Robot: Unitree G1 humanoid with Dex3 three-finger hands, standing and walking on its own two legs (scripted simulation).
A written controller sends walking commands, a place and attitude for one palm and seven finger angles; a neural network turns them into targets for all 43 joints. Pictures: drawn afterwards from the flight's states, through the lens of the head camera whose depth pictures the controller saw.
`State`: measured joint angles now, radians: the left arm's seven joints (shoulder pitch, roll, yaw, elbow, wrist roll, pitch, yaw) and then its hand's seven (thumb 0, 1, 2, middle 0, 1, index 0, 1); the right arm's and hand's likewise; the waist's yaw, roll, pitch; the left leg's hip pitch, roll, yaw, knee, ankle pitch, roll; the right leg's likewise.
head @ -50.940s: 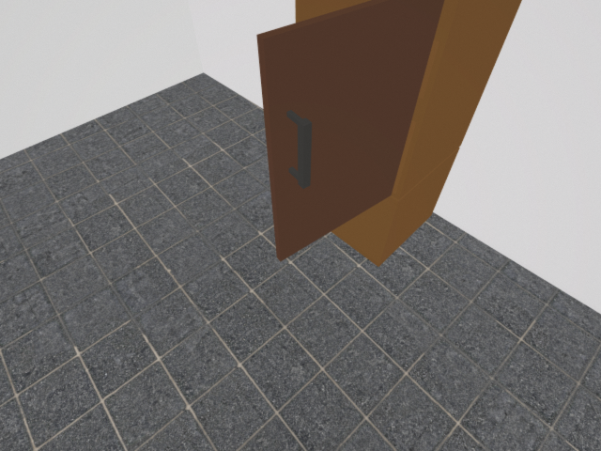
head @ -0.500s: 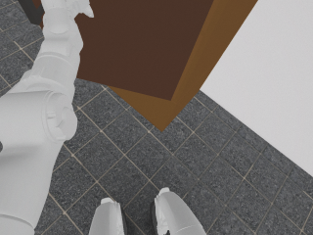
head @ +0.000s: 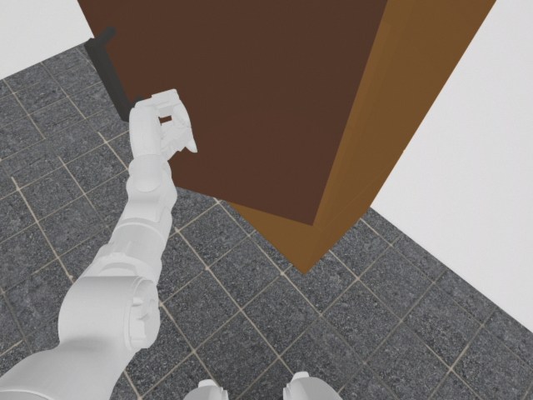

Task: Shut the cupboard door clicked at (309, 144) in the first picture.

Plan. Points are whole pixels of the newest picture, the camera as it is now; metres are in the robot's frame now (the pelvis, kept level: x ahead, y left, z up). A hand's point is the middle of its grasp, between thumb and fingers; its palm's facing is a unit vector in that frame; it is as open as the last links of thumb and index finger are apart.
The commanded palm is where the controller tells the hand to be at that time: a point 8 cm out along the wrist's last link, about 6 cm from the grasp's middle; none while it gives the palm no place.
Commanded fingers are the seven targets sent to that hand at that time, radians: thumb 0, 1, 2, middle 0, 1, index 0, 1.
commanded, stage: pull the fist back off the door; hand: left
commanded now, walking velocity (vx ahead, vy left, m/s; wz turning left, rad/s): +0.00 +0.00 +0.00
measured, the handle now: (118, 77) +0.63 +0.20 +0.08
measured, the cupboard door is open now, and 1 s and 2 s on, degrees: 28 28 28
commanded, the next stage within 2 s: draw the hand back to the body in 0.18 s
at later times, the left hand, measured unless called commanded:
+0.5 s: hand (166, 153) +0.44 +0.10 +0.11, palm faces +0.09 -1.00 -0.02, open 3.1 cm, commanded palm +0.39 +0.16 +0.12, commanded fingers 0.00 0.90 0.90 -1.30 -1.50 -1.30 -1.50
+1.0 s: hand (48, 251) +0.29 +0.19 +0.16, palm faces +0.11 -0.97 -0.20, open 3.1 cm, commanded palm +0.25 +0.24 +0.17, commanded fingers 0.00 0.90 0.90 -0.86 -1.02 -0.86 -1.02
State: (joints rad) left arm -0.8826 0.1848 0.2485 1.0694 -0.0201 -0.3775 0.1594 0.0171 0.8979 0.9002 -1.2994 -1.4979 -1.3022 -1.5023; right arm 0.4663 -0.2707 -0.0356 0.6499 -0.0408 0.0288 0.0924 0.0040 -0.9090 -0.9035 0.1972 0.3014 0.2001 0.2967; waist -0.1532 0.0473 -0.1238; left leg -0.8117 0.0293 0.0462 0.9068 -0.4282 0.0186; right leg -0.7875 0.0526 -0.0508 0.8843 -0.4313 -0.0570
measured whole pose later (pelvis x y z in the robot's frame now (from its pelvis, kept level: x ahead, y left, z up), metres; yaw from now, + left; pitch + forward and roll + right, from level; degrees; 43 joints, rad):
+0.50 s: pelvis -0.02 +0.00 +0.01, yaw +0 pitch +13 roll +0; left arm -0.71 0.16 0.21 0.93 -0.07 -0.37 0.09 0.02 0.89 0.90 -1.30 -1.50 -1.30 -1.50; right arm 0.35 -0.24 0.00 0.63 0.01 0.04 0.04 0.00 -0.91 -0.90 0.20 0.30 0.20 0.30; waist -0.09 0.04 -0.11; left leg -0.70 0.02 0.06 0.86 -0.39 0.02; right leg -0.69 0.04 -0.03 0.87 -0.41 -0.06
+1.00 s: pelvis -0.01 +0.02 +0.05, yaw +1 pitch -1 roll +0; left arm -0.02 0.26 0.04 0.07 -0.09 -0.06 0.03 0.02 0.89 0.90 -1.11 -1.29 -1.11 -1.29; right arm 0.16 -0.24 0.04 0.57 0.07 0.02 -0.06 0.01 -0.91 -0.90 0.19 0.30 0.20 0.30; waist 0.01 0.05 -0.02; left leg -0.24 -0.02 0.05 0.52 -0.27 0.05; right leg -0.22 0.02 -0.03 0.51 -0.28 -0.02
